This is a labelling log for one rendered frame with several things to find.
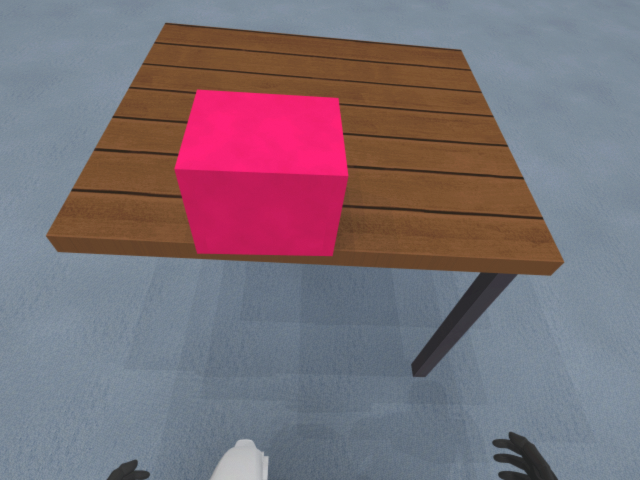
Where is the robot left thigh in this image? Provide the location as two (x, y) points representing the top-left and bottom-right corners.
(210, 446), (269, 480)

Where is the right robot hand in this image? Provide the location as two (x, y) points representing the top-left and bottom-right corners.
(492, 432), (558, 480)

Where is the left robot shin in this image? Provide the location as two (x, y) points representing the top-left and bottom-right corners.
(234, 439), (256, 448)

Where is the left robot hand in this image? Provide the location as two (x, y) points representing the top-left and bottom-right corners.
(107, 460), (150, 480)

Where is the table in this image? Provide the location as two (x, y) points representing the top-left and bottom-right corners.
(46, 23), (564, 377)

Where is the carton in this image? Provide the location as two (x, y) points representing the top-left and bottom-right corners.
(174, 90), (348, 256)

